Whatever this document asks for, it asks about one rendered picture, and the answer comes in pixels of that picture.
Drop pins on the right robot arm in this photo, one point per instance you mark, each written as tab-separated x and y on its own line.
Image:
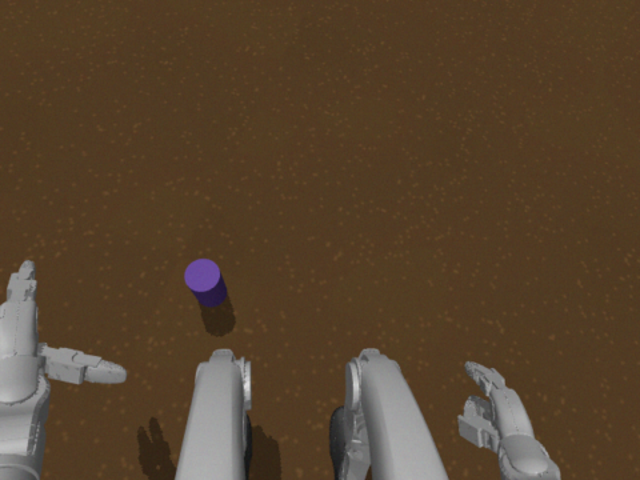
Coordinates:
522	457

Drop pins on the left robot hand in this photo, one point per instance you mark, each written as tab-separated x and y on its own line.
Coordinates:
19	337

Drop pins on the right robot foot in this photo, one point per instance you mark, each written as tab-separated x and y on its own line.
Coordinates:
337	441

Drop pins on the right robot hand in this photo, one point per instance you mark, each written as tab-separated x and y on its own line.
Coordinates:
485	423

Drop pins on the left robot arm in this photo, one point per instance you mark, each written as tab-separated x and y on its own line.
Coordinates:
24	408

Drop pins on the can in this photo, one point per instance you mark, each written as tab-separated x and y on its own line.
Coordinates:
204	279

